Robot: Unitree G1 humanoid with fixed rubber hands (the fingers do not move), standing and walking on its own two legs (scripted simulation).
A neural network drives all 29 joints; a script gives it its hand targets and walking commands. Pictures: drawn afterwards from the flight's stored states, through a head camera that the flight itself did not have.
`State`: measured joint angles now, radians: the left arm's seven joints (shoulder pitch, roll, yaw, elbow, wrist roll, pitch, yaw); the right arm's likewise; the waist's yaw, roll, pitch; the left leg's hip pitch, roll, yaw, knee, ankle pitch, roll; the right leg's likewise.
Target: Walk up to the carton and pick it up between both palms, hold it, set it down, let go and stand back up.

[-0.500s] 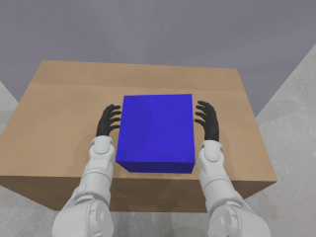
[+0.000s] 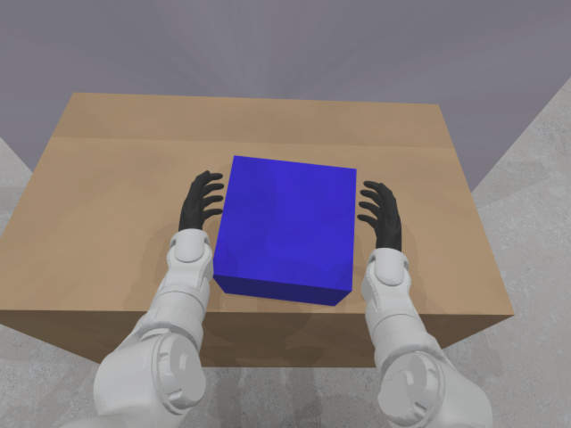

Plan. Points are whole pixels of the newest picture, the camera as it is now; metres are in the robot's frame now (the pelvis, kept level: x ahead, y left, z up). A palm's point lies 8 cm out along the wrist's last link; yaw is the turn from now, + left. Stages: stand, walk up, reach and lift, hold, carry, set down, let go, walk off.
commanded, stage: set down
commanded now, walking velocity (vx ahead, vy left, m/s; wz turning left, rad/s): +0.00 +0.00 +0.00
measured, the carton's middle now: (286, 234) +0.44 +0.01 -0.07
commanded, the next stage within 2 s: none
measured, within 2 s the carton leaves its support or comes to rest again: neither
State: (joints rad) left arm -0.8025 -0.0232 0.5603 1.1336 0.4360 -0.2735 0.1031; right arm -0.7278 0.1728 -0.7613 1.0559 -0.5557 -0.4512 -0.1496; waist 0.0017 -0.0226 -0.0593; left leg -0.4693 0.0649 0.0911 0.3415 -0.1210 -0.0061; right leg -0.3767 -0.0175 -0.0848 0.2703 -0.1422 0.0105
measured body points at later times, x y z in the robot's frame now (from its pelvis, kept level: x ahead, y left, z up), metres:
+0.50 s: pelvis +0.00 +0.00 +0.00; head +0.11 +0.01 +0.43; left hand +0.43 +0.15 +0.00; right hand +0.41 -0.14 +0.01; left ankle +0.01 +0.12 -0.75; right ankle -0.03 -0.13 -0.75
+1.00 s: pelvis -0.01 +0.00 +0.00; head +0.11 +0.02 +0.43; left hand +0.43 +0.15 +0.00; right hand +0.41 -0.14 +0.01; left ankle +0.01 +0.12 -0.75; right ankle -0.03 -0.13 -0.75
